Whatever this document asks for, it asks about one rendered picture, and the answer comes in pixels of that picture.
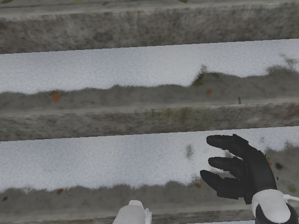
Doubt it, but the robot right hand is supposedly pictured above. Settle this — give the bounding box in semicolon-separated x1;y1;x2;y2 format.
200;133;278;204

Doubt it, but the robot right forearm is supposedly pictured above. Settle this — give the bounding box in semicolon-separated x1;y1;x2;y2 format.
251;189;299;224

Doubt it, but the left robot thigh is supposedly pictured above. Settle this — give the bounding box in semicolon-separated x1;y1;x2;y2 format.
112;204;152;224

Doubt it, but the left robot shin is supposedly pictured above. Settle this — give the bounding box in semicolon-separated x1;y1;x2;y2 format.
119;200;144;212

